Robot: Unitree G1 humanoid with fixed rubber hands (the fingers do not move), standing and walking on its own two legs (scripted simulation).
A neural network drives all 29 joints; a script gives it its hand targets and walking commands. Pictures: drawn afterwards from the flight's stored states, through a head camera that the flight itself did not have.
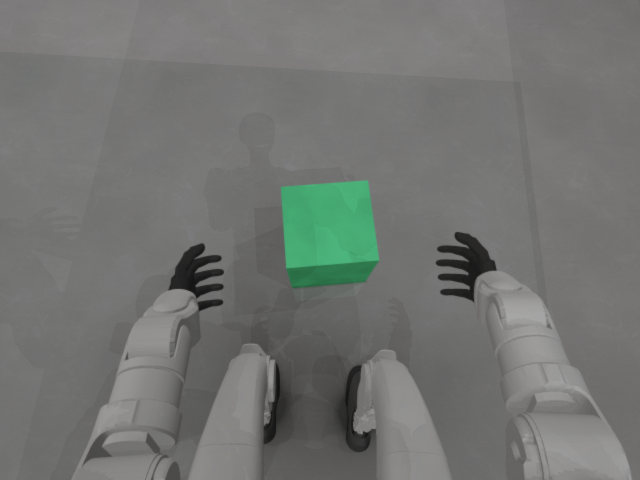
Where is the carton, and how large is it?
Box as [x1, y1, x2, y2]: [281, 180, 378, 287]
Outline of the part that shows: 367,180 281,187 286,268 292,287 364,281 378,261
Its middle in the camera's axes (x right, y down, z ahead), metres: +0.02 +0.00 +1.01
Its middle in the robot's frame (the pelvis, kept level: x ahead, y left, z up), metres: +0.55 +0.00 -0.55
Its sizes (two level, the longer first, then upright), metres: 0.210 0.200 0.250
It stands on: the floor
